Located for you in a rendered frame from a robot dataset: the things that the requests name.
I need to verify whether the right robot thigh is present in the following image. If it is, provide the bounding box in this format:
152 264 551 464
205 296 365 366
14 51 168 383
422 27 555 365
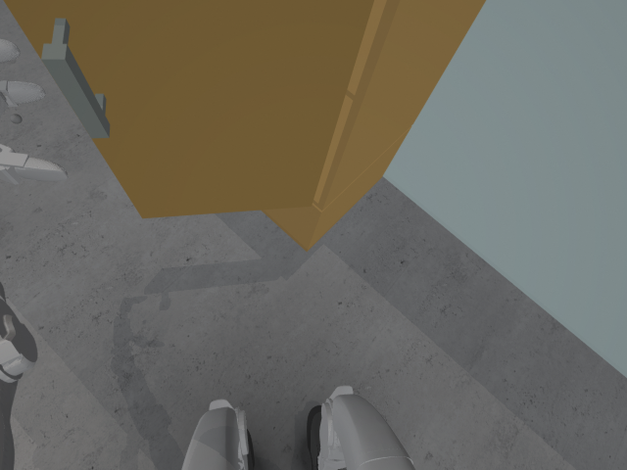
321 395 415 470

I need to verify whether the robot left upper arm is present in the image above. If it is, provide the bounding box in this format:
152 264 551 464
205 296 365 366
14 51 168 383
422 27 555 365
0 299 38 470

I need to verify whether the cupboard door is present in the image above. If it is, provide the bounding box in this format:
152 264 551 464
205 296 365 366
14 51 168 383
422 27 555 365
4 0 374 218

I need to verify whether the handle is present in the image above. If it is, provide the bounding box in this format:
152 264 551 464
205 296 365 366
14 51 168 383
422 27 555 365
41 18 110 138

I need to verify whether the left robot hand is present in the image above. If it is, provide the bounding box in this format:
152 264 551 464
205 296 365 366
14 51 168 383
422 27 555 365
0 39 68 185

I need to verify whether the robot thigh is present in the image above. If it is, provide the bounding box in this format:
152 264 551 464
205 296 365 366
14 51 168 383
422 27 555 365
321 395 415 470
181 407 249 470

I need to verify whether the left robot thigh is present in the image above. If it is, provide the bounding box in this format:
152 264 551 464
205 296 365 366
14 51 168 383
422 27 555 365
181 407 249 470

